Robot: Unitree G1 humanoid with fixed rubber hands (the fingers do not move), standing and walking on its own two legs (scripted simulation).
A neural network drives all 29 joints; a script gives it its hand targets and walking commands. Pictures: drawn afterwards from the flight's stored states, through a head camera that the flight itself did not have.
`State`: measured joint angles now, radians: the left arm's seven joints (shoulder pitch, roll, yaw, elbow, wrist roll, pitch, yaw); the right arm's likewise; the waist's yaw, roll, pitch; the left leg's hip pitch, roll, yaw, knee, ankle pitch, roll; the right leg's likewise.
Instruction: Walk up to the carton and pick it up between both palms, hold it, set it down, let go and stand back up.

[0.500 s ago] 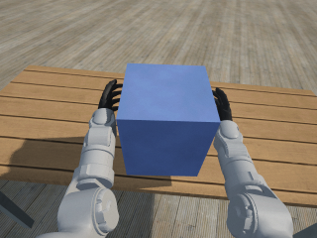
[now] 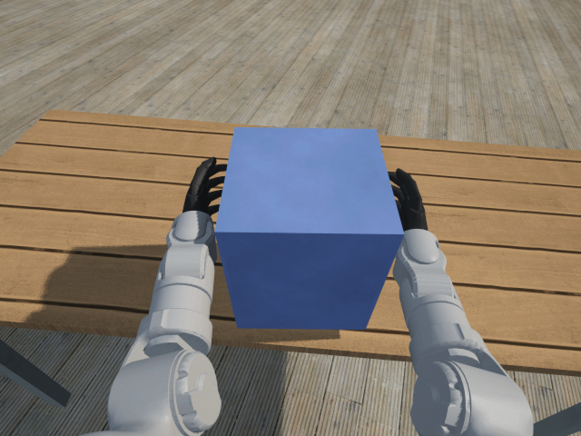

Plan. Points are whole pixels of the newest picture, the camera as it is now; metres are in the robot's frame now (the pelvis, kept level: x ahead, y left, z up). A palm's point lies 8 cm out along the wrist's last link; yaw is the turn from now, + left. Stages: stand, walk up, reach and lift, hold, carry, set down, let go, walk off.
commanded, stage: set down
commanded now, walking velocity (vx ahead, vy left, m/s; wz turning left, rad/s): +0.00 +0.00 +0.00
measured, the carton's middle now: (303, 233) +0.42 +0.04 +0.05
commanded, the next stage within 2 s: none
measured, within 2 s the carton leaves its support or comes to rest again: rests again in 0.66 s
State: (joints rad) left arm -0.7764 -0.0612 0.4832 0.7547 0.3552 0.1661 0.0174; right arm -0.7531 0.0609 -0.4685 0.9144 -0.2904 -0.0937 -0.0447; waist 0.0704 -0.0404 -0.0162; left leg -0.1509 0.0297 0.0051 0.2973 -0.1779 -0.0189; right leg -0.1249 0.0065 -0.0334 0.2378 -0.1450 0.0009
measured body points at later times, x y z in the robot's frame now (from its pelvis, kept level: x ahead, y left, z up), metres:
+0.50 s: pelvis +0.00 +0.00 +0.00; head +0.02 +0.03 +0.45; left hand +0.40 +0.20 +0.08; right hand +0.42 -0.11 +0.09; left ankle -0.02 +0.13 -0.75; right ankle -0.02 -0.12 -0.75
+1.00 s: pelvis +0.00 +0.00 +0.00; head +0.03 +0.02 +0.45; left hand +0.40 +0.18 +0.08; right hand +0.42 -0.12 +0.07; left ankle -0.02 +0.13 -0.75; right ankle -0.02 -0.12 -0.75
